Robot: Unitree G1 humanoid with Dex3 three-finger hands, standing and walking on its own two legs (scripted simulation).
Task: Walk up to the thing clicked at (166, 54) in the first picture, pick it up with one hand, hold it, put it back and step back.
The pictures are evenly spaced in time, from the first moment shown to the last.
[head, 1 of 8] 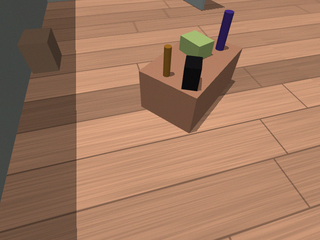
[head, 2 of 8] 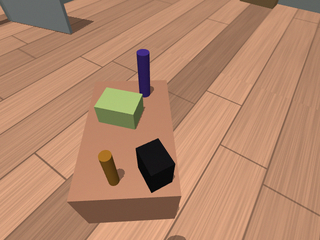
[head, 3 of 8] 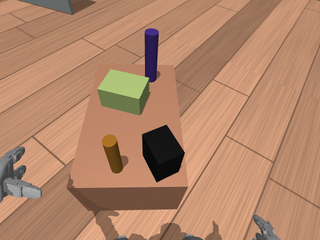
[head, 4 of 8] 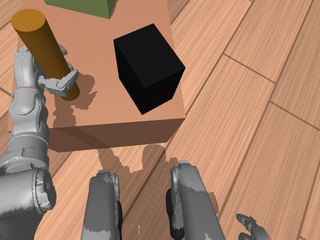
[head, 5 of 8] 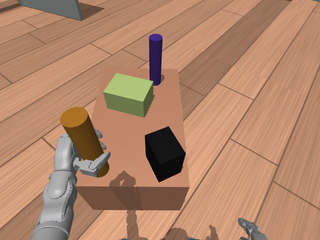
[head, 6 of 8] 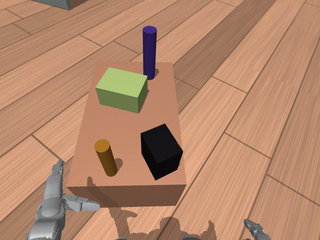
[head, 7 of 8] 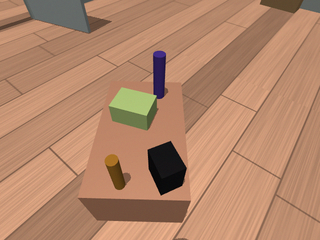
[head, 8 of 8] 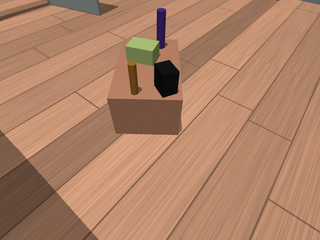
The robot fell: no
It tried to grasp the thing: yes
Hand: left
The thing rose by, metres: 0.31
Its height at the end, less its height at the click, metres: +0.00
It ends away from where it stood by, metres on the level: 0.03
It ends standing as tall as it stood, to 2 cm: yes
